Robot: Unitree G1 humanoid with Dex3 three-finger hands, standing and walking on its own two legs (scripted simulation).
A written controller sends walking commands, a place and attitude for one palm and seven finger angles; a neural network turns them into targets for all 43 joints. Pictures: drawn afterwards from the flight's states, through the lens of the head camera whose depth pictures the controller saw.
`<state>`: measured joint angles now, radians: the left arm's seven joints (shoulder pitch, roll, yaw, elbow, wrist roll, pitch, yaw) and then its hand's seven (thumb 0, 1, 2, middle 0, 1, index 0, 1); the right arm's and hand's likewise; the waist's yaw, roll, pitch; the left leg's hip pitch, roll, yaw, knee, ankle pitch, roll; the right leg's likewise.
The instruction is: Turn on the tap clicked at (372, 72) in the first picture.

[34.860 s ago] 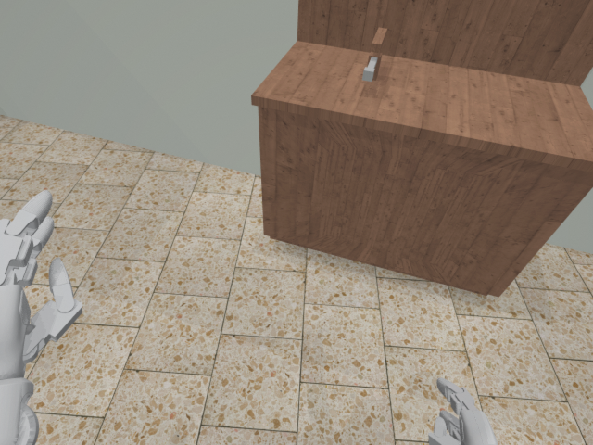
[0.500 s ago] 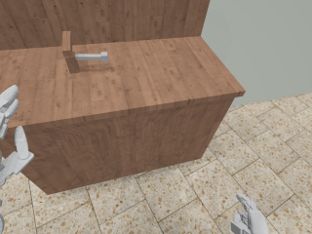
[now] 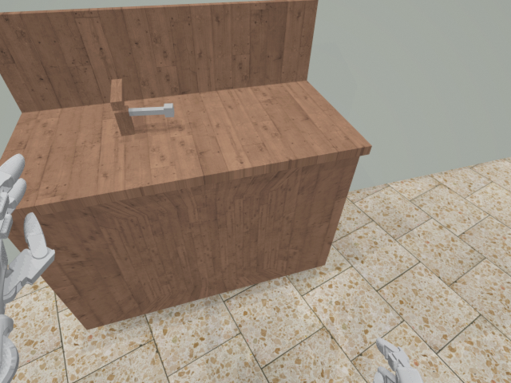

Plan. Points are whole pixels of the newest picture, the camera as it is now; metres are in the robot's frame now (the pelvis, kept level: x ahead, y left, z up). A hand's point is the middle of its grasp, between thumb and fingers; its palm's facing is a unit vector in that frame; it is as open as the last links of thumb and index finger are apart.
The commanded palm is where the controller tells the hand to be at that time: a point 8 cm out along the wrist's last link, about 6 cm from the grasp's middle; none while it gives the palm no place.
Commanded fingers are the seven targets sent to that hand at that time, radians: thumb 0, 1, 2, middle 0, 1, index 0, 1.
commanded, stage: stop stepping back and stand still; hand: left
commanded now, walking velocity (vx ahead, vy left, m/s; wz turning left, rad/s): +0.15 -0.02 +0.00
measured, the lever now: (169, 110) +0.80 +0.26 +0.04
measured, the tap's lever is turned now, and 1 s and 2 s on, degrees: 81 81 81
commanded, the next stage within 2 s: stand and check the lever's angle in 0.34 s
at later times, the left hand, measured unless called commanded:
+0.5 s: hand (46, 270) +0.20 +0.24 +0.18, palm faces +0.43 -0.82 -0.37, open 7.4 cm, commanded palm +0.15 +0.28 +0.19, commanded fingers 0.00 0.90 0.90 -0.20 -0.30 -0.20 -0.30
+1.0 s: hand (21, 253) +0.23 +0.28 +0.17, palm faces +0.42 -0.84 -0.34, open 7.4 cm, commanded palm +0.17 +0.32 +0.19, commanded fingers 0.00 0.90 0.90 -0.20 -0.30 -0.20 -0.30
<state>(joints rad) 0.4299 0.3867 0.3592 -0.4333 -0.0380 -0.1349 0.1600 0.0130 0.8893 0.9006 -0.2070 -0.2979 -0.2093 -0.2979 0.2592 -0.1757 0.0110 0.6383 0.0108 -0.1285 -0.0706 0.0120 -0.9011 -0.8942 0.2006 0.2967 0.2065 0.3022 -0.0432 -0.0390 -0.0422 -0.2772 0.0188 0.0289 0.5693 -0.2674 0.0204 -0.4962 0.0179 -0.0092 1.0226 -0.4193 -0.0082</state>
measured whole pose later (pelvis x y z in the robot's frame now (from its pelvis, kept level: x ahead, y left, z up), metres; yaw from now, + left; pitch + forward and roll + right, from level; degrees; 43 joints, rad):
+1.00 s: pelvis +0.02 +0.04 +0.02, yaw +1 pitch -1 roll -1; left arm 0.46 0.34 0.32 -0.47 -0.05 -0.15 0.16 0.01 0.89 0.90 -0.21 -0.30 -0.21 -0.30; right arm 0.18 -0.17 0.03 0.62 0.00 -0.10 -0.07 0.01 -0.90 -0.89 0.20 0.30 0.21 0.30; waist 0.01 -0.01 0.03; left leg -0.23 0.00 0.06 0.45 -0.21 0.04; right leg -0.20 -0.01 -0.02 0.41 -0.19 0.02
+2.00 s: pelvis +0.02 +0.03 +0.02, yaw +1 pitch +0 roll -1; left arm 0.47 0.34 0.31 -0.45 -0.05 -0.14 0.16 0.01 0.89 0.90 -0.21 -0.30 -0.21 -0.30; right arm 0.18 -0.21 0.00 0.62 0.00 -0.08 -0.08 0.01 -0.90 -0.89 0.20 0.30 0.21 0.30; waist 0.01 0.02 0.01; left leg -0.22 0.01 0.06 0.44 -0.21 0.03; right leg -0.19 0.00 -0.01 0.38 -0.18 0.01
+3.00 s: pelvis +0.03 +0.04 +0.02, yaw +1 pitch +0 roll -1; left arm 0.46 0.33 0.31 -0.44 -0.05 -0.14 0.15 0.01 0.89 0.90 -0.21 -0.30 -0.21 -0.30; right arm 0.17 -0.20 0.01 0.61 0.00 -0.08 -0.08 0.01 -0.90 -0.89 0.20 0.30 0.21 0.30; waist 0.01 0.01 0.01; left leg -0.22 0.00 0.07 0.43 -0.22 0.05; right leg -0.18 -0.01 -0.01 0.37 -0.19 0.03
